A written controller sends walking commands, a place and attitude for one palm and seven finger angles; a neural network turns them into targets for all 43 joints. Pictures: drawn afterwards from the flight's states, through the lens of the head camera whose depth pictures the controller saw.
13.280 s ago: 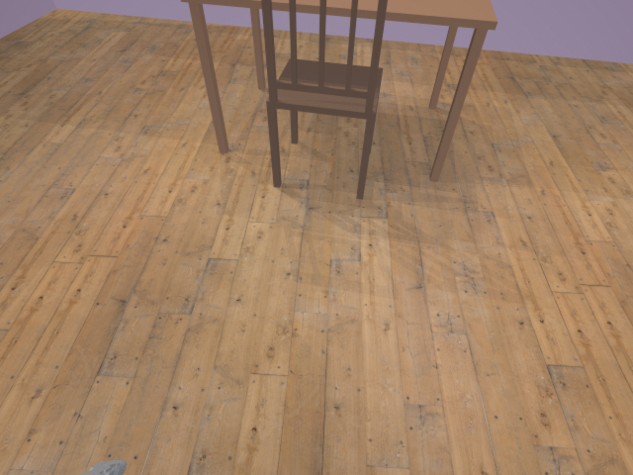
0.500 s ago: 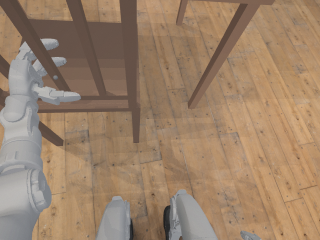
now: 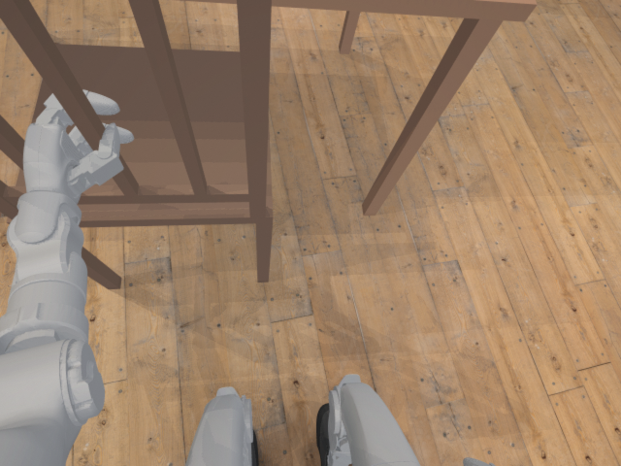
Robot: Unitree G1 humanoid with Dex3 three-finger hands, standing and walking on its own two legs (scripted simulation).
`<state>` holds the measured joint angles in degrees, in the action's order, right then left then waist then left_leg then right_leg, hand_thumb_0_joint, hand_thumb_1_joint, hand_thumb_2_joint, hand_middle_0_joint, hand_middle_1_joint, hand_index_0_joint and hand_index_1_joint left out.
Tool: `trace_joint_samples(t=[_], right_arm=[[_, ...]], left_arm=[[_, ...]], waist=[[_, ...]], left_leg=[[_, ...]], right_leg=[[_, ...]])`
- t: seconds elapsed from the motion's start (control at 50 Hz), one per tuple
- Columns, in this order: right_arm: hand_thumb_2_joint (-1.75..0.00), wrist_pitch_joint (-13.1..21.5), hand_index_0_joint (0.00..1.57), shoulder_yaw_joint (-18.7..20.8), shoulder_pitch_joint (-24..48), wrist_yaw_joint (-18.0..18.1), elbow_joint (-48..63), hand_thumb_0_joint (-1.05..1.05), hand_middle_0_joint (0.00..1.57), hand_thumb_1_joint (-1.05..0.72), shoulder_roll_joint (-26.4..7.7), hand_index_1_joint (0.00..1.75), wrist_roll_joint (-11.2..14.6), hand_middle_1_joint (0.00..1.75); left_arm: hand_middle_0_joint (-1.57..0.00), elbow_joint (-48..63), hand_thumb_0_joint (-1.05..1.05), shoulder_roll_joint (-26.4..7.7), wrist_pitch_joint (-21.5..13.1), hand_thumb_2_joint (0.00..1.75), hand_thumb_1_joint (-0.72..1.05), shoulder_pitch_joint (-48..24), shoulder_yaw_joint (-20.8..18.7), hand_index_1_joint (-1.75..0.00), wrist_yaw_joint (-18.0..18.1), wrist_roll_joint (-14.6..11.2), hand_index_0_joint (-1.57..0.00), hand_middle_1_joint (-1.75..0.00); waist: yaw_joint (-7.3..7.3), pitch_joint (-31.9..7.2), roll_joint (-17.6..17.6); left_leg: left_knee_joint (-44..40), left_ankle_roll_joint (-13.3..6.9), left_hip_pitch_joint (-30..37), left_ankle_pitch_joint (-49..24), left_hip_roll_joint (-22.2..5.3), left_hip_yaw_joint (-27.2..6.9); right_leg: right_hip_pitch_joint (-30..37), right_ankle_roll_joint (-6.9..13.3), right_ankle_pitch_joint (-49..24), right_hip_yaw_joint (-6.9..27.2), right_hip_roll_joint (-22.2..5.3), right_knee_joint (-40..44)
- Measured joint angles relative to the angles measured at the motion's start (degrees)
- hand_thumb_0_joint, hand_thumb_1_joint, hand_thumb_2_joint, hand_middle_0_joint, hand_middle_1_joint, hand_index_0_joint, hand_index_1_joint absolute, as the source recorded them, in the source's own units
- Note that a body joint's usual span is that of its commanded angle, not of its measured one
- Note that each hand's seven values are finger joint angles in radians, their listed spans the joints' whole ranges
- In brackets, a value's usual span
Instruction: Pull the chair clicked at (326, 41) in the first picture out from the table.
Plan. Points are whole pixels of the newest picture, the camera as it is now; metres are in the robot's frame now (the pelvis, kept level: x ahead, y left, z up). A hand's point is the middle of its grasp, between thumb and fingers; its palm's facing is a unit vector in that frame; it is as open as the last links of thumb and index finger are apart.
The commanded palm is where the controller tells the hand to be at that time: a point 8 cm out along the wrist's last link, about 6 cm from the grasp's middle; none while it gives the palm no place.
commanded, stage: hook a spindle and tug to test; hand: left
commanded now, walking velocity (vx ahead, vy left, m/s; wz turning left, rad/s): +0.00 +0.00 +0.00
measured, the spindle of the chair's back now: (81, 112) +0.52 +0.25 +0.06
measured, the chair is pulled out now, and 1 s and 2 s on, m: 0.00 0.07 0.22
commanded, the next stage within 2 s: step backward, pulling the chair out in 0.50 s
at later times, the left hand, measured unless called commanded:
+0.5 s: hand (118, 180) +0.45 +0.21 +0.02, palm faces +0.03 -1.00 -0.03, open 5.3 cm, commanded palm +0.42 +0.25 +0.02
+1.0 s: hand (146, 192) +0.43 +0.17 +0.04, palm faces +0.07 -0.98 -0.17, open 5.1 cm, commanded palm +0.41 +0.22 +0.04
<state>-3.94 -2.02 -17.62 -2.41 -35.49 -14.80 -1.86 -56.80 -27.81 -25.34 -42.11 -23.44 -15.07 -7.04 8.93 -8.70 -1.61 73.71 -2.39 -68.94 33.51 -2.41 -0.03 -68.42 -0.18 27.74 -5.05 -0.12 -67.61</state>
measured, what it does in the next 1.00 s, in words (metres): rises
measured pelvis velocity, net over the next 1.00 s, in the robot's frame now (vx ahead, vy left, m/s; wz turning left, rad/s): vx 0.02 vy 0.01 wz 0.02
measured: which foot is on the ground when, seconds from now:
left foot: down 0.00-1.00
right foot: down 0.00-1.00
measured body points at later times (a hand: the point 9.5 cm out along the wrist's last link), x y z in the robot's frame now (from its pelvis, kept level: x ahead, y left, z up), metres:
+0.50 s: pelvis +0.02 +0.00 +0.01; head +0.17 +0.03 +0.44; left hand +0.44 +0.26 +0.03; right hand +0.10 -0.26 -0.10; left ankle +0.00 +0.09 -0.62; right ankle +0.03 -0.13 -0.62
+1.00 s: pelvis +0.02 +0.01 +0.10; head +0.14 +0.02 +0.53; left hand +0.42 +0.22 +0.05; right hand +0.07 -0.27 -0.02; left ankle +0.00 +0.09 -0.62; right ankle +0.03 -0.13 -0.62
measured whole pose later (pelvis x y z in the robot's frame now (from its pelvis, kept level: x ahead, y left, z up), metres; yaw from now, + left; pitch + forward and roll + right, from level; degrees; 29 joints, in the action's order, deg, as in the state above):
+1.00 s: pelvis +0.02 +0.01 +0.10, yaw +1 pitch +14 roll -2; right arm -7.0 -0.4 -17.1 5.7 -37.1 -14.7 2.6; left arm -59.3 -15.9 -11.0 -32.9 -8.0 3.6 -2.1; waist 5.8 0.2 -0.8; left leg 39.4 -2.6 -32.4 20.7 -0.6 2.3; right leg -33.8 -0.8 14.1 -2.8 -0.5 -36.8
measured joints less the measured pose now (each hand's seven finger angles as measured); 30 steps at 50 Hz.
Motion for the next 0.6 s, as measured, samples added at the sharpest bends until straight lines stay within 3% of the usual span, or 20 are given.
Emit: trace_joint_samples(t=[0.24, 0.6], right_arm=[[-0.9, 0.02, 0.2, 0.69, 0.32, -0.53, 1.37, 0.0, 0.2, -0.9, 0.39, 0.3, 0.47, 0.3], [-0.9, 2.97, 0.2, 1.16, 2.18, 0.07, 2.22, 0.0, 0.2, -0.9, 0.3, 0.3, 0.96, 0.3]], left_arm=[[-0.39, 7.68, 0.01, 3.05, 0.85, 0.8, 0.77, 7.44, 1.22, -1.45, 0.82, -1.49, -0.39, -1.36], [-0.39, 14.43, 0.01, 6.45, 0.67, 0.82, 0.76, 15.11, 2.84, -1.45, -0.01, -2.93, -0.39, -1.36]], waist=[[-0.7, -0.51, -0.11], [-2.45, -0.75, -0.15]], left_leg=[[-2.29, -0.07, 3.1, 0.36, -0.12, 0.72], [-3.21, 0.26, 5.68, 0.78, 0.19, 0.87]], right_leg=[[2.7, -0.29, 0.22, 0.75, 0.26, 2.07], [4.8, -0.08, 1.14, 1.05, 0.08, 2.05]])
